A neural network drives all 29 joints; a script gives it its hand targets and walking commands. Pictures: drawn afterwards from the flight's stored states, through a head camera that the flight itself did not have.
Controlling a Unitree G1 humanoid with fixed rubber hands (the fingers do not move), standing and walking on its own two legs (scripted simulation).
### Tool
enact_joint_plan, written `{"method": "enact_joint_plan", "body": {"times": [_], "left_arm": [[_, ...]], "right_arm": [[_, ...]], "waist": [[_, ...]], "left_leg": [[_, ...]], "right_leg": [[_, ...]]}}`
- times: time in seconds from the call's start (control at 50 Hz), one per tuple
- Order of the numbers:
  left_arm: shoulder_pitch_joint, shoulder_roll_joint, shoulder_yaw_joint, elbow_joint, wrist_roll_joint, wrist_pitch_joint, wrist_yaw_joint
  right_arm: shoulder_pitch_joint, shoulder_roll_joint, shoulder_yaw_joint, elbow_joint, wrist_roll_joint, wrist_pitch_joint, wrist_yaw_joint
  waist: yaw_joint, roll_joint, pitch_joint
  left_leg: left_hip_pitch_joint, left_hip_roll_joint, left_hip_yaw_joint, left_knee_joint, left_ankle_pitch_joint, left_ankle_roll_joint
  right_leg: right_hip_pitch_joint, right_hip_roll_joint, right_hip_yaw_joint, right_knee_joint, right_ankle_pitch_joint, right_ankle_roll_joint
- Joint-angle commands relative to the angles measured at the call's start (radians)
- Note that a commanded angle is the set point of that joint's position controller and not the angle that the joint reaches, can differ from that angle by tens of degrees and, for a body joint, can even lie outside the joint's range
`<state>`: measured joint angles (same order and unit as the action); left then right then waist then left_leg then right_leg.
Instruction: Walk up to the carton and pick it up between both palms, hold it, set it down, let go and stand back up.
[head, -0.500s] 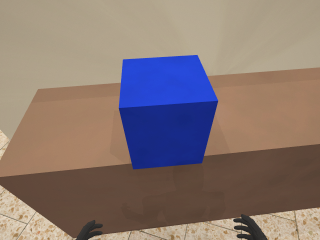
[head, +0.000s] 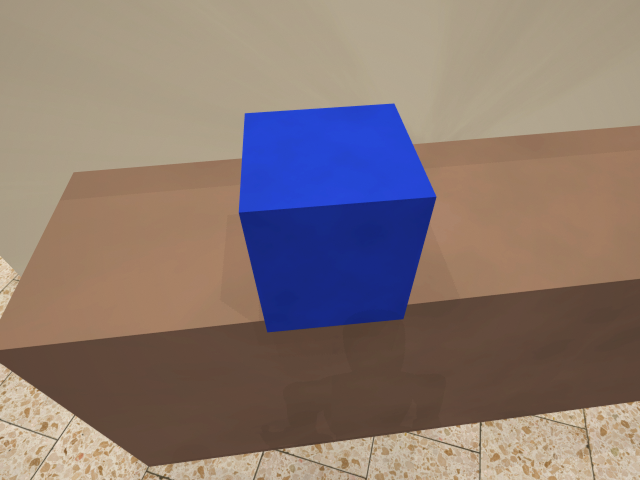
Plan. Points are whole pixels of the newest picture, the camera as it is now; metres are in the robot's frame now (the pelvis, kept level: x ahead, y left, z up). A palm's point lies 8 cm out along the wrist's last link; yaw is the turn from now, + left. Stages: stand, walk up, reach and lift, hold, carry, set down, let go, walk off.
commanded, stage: stand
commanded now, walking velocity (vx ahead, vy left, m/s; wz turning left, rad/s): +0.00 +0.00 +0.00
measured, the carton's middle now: (328, 222) +0.47 +0.00 +0.07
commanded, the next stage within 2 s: walk up in 1.96 s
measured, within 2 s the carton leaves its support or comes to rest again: neither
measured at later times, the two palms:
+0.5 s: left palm out of the picture -0.01 +0.20 -0.13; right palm out of the picture +0.02 -0.23 -0.14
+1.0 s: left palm out of the picture +0.00 +0.19 -0.13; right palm out of the picture -0.02 -0.21 -0.14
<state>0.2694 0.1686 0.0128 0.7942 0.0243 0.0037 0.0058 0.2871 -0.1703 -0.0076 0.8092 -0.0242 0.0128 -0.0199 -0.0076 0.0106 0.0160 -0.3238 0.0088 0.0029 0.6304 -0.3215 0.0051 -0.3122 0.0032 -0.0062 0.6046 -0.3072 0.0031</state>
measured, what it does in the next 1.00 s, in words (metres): stands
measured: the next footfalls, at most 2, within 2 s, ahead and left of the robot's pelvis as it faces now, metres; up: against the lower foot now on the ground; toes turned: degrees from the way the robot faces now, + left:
none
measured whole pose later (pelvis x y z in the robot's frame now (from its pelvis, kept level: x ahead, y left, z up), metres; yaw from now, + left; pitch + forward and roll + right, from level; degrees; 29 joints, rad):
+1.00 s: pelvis +0.02 -0.01 +0.01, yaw +0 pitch +0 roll +0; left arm 0.29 0.10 0.02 1.12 0.01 -0.01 0.04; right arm 0.31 -0.10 -0.01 1.16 -0.01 -0.01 -0.04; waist 0.00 0.01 0.04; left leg -0.21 0.01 0.00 0.46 -0.26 -0.01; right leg -0.21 0.01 0.00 0.46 -0.26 -0.01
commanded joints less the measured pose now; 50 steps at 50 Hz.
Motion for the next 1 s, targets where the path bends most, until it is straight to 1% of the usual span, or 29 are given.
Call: {"method": "enact_joint_plan", "body": {"times": [0.0, 0.06, 0.08, 0.1, 0.12, 0.14, 0.16, 0.2, 0.24, 0.3, 0.34, 0.36, 0.38, 0.42, 0.44, 0.48, 0.5, 0.52, 0.56, 0.6, 0.7, 0.72, 0.74, 0.76, 0.78, 0.86, 0.9, 0.92, 0.98], "left_arm": [[0.028, 0.069, 0.029, -0.035, 0.005, -0.014, 0.018], [0.048, 0.048, 0.031, -0.026, -0.007, -0.009, 0.014], [0.065, 0.061, 0.030, 0.010, 0.004, -0.011, 0.007], [0.048, 0.063, 0.037, 0.008, 0.005, -0.008, 0.015], [0.045, 0.062, 0.039, 0.018, 0.006, -0.007, 0.023], [0.059, 0.055, 0.037, 0.029, 0.003, -0.002, 0.014], [0.037, 0.056, 0.037, 0.032, -0.002, -0.001, 0.015], [0.051, 0.024, 0.025, 0.057, 0.007, -0.006, 0.019], [0.077, 0.042, 0.034, 0.081, -0.003, -0.010, 0.019], [0.074, 0.028, 0.038, 0.107, -0.006, -0.014, 0.009], [0.045, 0.042, 0.035, 0.105, 0.000, -0.026, 0.016], [0.070, 0.056, 0.046, 0.126, -0.002, -0.030, 0.011], [0.074, 0.013, 0.022, 0.140, -0.008, -0.031, 0.012], [0.083, 0.072, 0.033, 0.178, -0.007, -0.029, 0.023], [0.119, 0.069, 0.033, 0.178, -0.003, -0.038, 0.025], [0.057, 0.079, 0.044, 0.168, -0.007, -0.046, 0.024], [0.065, 0.034, 0.030, 0.186, -0.008, -0.040, 0.030], [0.109, 0.056, 0.032, 0.200, -0.008, -0.038, 0.032], [0.091, 0.073, 0.035, 0.214, -0.009, -0.044, 0.039], [0.082, -0.025, 0.017, 0.234, -0.008, -0.044, 0.041], [0.130, 0.011, 0.024, 0.287, -0.007, -0.021, 0.041], [0.112, 0.057, 0.034, 0.270, -0.012, -0.019, 0.043], [0.117, 0.046, 0.031, 0.286, -0.004, -0.021, 0.045], [0.150, 0.019, 0.024, 0.294, -0.010, -0.023, 0.039], [0.102, 0.011, 0.023, 0.299, -0.011, -0.020, 0.036], [0.115, -0.010, 0.014, 0.290, -0.017, -0.021, 0.027], [0.115, -0.044, 0.003, 0.319, -0.012, -0.019, 0.040], [0.106, -0.015, 0.008, 0.318, -0.011, -0.018, 0.035], [0.068, 0.035, 0.025, 0.309, -0.007, -0.024, 0.045]], "right_arm": [[0.017, -0.080, -0.022, -0.063, -0.004, -0.025, -0.006], [-0.010, -0.064, -0.023, -0.037, 0.000, -0.035, -0.007], [-0.007, -0.084, -0.036, -0.029, 0.000, -0.031, -0.007], [0.023, -0.093, -0.039, -0.019, -0.007, -0.026, -0.013], [0.058, -0.094, -0.036, 0.007, -0.002, -0.025, -0.013], [0.066, -0.126, -0.046, 0.019, -0.005, -0.019, -0.017], [0.063, -0.108, -0.037, 0.017, -0.001, -0.025, -0.020], [0.053, -0.086, -0.028, 0.042, -0.001, -0.021, -0.014], [0.025, -0.083, -0.030, 0.034, 0.007, -0.025, -0.010], [0.040, -0.085, -0.032, 0.069, 0.008, -0.036, -0.006], [0.029, -0.070, -0.033, 0.099, 0.011, -0.026, -0.010], [0.025, -0.046, -0.034, 0.110, 0.003, -0.018, -0.011], [0.014, -0.072, -0.037, 0.108, 0.010, -0.014, -0.010], [0.064, -0.070, -0.044, 0.126, 0.007, -0.027, -0.006], [0.079, -0.076, -0.044, 0.146, 0.007, -0.029, -0.009], [0.128, -0.037, -0.032, 0.184, 0.010, -0.034, -0.013], [0.103, -0.035, -0.040, 0.184, 0.012, -0.038, -0.011], [0.048, -0.024, -0.031, 0.185, 0.007, -0.038, -0.014], [0.074, -0.052, -0.037, 0.199, 0.014, -0.036, -0.014], [0.087, -0.027, -0.037, 0.226, 0.016, -0.046, -0.017], [0.098, -0.049, -0.029, 0.274, 0.013, -0.031, -0.018], [0.096, -0.039, -0.032, 0.283, 0.009, -0.034, -0.024], [0.115, -0.035, -0.027, 0.293, 0.008, -0.028, -0.024], [0.091, -0.018, -0.024, 0.293, 0.007, -0.032, -0.030], [0.126, -0.038, -0.026, 0.301, 0.005, -0.037, -0.025], [0.106, -0.006, -0.012, 0.311, 0.020, -0.037, -0.031], [0.081, 0.007, -0.011, 0.318, 0.015, -0.036, -0.029], [0.072, -0.021, -0.010, 0.321, 0.005, -0.034, -0.025], [0.112, -0.010, -0.012, 0.341, 0.014, -0.040, -0.026]], "waist": [[0.006, -0.039, -0.015], [0.036, 0.067, -0.064], [0.025, -0.032, -0.007], [0.014, -0.023, -0.006], [0.012, 0.050, -0.027], [0.012, -0.012, -0.031], [0.006, -0.044, 0.081], [0.010, 0.069, 0.026], [0.019, 0.084, 0.040], [0.025, 0.016, -0.049], [0.000, 0.045, -0.009], [0.015, 0.053, 0.024], [0.006, 0.038, 0.060], [-0.024, -0.116, 0.039], [-0.001, -0.097, -0.032], [-0.030, -0.023, -0.045], [-0.022, -0.096, -0.025], [0.003, -0.059, 0.016], [-0.019, -0.078, -0.083], [-0.019, -0.030, -0.055], [-0.006, -0.008, 0.061], [0.008, 0.070, 0.120], [-0.008, 0.013, 0.114], [0.033, 0.025, 0.093], [-0.001, -0.027, 0.086], [0.016, 0.019, -0.002], [0.017, -0.023, 0.045], [0.029, 0.011, 0.046], [0.002, -0.038, -0.071]], "left_leg": [[-0.020, 0.048, -0.055, -0.100, 0.154, 0.025], [0.004, 0.077, -0.114, -0.165, 0.187, 0.057], [-0.021, 0.060, -0.090, -0.146, 0.155, 0.047], [-0.047, 0.067, -0.110, -0.185, 0.039, 0.053], [-0.051, 0.074, -0.117, -0.201, 0.071, 0.052], [-0.028, 0.054, -0.101, -0.225, -0.050, 0.050], [-0.041, 0.082, -0.146, -0.239, -0.015, 0.051], [-0.038, 0.103, -0.158, -0.264, -0.058, 0.056], [-0.101, 0.099, -0.183, -0.330, -0.157, 0.059], [-0.031, 0.098, -0.162, -0.284, -0.050, 0.067], [-0.035, 0.047, -0.105, -0.265, -0.101, 0.041], [-0.054, 0.061, -0.129, -0.285, -0.131, 0.055], [-0.006, 0.054, -0.099, -0.258, -0.061, 0.044], [0.119, 0.058, -0.091, -0.201, 0.093, 0.041], [0.114, 0.054, -0.080, -0.182, 0.103, 0.047], [0.084, 0.043, -0.064, -0.182, 0.145, 0.026], [0.043, 0.050, -0.070, -0.193, 0.091, 0.035], [0.090, 0.051, -0.068, -0.195, 0.142, 0.034], [0.128, 0.054, -0.050, -0.193, 0.184, 0.029], [0.123, 0.066, -0.078, -0.200, 0.244, 0.029], [0.064, 0.064, -0.073, -0.232, 0.158, 0.018], [0.043, 0.073, -0.066, -0.231, 0.202, 0.011], [0.062, 0.066, -0.065, -0.241, 0.189, 0.011], [0.085, 0.081, -0.080, -0.225, 0.251, 0.025], [0.063, 0.081, -0.085, -0.247, 0.254, 0.025], [0.105, 0.081, -0.091, -0.243, 0.206, 0.029], [0.084, 0.077, -0.079, -0.244, 0.219, 0.026], [0.075, 0.074, -0.083, -0.235, 0.240, 0.027], [0.136, 0.076, -0.080, -0.229, 0.265, 0.028]], "right_leg": [[0.059, -0.082, 0.093, -0.103, 0.179, -0.051], [0.082, -0.048, 0.059, -0.074, 0.171, -0.037], [0.041, -0.059, 0.068, -0.114, 0.162, -0.051], [0.071, -0.058, 0.078, -0.107, 0.087, -0.047], [0.095, -0.057, 0.069, -0.097, 0.144, -0.038], [0.022, -0.056, 0.082, -0.125, 0.022, -0.049], [-0.018, -0.039, 0.054, -0.114, 0.077, -0.035], [0.047, -0.047, 0.042, -0.128, 0.111, -0.033], [0.059, -0.027, 0.035, -0.104, 0.091, -0.022], [0.111, -0.027, 0.022, -0.107, 0.131, -0.022], [0.027, -0.052, 0.076, -0.185, 0.019, -0.033], [0.023, -0.054, 0.072, -0.187, 0.000, -0.037], [-0.037, -0.069, 0.100, -0.217, 0.015, -0.036], [-0.110, -0.060, 0.108, -0.239, 0.020, -0.031], [-0.023, -0.070, 0.106, -0.251, 0.053, -0.029], [0.042, -0.084, 0.108, -0.230, 0.115, -0.031], [0.047, -0.085, 0.118, -0.245, 0.067, -0.045], [-0.010, -0.095, 0.142, -0.266, 0.069, -0.049], [0.089, -0.084, 0.133, -0.237, 0.192, -0.058], [0.119, -0.091, 0.108, -0.217, 0.328, -0.067], [0.064, -0.062, 0.092, -0.232, 0.162, -0.046], [0.060, -0.079, 0.101, -0.231, 0.207, -0.050], [0.059, -0.094, 0.121, -0.234, 0.200, -0.063], [0.078, -0.072, 0.088, -0.216, 0.242, -0.054], [0.103, -0.077, 0.081, -0.194, 0.259, -0.047], [0.122, -0.062, 0.079, -0.203, 0.203, -0.050], [0.101, -0.077, 0.085, -0.204, 0.234, -0.050], [0.136, -0.083, 0.082, -0.200, 0.248, -0.046], [0.172, -0.088, 0.090, -0.195, 0.266, -0.055]]}}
